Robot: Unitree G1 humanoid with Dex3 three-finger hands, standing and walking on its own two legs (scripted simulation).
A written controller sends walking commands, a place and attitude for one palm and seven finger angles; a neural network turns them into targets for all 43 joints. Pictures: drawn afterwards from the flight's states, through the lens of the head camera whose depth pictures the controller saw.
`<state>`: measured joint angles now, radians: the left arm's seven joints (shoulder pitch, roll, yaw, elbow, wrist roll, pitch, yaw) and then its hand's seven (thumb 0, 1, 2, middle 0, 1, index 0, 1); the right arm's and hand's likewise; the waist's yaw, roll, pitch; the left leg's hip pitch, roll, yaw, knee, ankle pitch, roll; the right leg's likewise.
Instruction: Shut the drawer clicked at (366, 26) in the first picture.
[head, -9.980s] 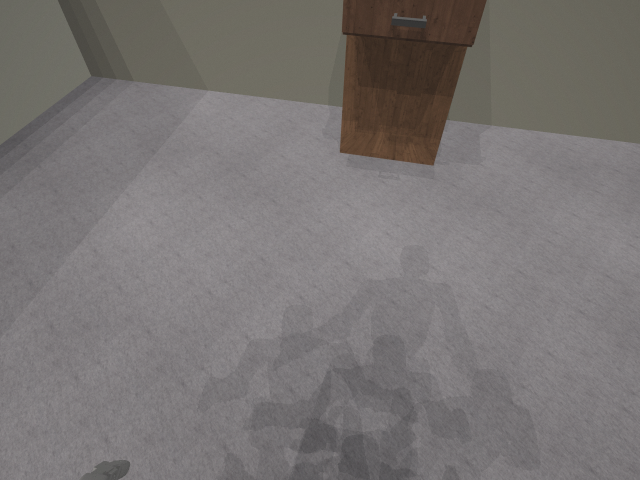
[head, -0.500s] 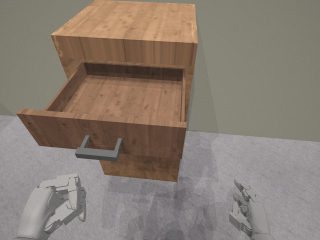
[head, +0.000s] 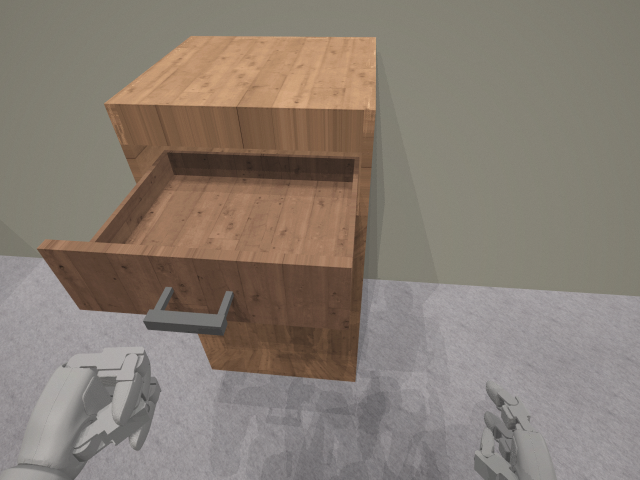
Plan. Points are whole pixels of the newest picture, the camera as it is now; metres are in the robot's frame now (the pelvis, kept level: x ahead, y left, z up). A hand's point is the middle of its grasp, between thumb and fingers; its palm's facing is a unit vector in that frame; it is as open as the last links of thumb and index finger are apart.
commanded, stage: raise the hand and make a fist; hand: left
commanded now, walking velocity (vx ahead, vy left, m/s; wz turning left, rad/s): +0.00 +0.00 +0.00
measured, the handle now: (191, 309) +0.33 +0.22 +0.04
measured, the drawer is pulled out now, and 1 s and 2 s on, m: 0.29 0.29 0.29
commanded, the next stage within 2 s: bring the fist close to the handle in 0.16 s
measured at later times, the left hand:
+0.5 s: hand (152, 397) +0.17 +0.19 +0.11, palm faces +0.01 -1.00 -0.08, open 3.3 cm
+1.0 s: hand (184, 384) +0.21 +0.18 +0.06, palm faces -0.02 -1.00 -0.05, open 3.3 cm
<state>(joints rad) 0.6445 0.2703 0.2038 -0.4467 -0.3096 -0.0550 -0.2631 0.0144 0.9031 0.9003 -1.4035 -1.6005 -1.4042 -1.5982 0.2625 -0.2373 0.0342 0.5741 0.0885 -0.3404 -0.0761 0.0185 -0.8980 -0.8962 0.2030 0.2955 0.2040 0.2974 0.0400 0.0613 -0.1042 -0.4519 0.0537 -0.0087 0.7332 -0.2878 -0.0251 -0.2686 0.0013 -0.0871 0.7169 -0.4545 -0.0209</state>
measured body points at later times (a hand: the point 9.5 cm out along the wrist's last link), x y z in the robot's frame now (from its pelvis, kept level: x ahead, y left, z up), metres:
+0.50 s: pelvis +0.01 -0.01 +0.00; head -0.01 -0.03 +0.45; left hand +0.17 +0.24 +0.11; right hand +0.21 -0.24 -0.04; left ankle +0.06 +0.14 -0.71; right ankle -0.04 -0.10 -0.71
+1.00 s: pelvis +0.00 +0.01 -0.01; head +0.03 +0.00 +0.44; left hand +0.21 +0.24 +0.07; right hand +0.18 -0.23 -0.09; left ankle +0.06 +0.14 -0.71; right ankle -0.04 -0.10 -0.71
